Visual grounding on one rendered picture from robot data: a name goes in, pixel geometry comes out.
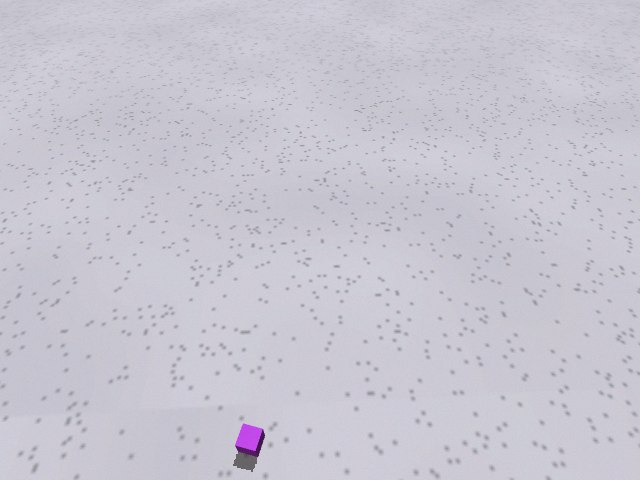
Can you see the cube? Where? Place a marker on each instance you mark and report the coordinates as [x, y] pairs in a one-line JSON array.
[[250, 440]]

